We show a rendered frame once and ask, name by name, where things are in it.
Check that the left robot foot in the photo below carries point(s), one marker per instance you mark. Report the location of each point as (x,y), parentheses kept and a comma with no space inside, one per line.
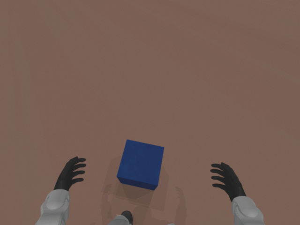
(128,215)

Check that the robot right forearm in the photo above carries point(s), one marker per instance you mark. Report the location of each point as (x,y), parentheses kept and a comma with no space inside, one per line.
(245,212)

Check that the robot left forearm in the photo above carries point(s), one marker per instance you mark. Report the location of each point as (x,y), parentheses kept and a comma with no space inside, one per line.
(55,208)

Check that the right robot hand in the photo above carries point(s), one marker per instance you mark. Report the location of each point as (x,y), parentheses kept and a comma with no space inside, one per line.
(232,186)

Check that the left robot hand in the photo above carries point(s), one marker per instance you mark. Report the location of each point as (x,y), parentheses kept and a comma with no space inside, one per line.
(65,180)

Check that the carton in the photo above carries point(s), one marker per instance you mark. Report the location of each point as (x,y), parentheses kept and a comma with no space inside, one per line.
(140,165)

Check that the robot left shin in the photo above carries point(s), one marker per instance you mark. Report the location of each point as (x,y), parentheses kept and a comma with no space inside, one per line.
(121,217)

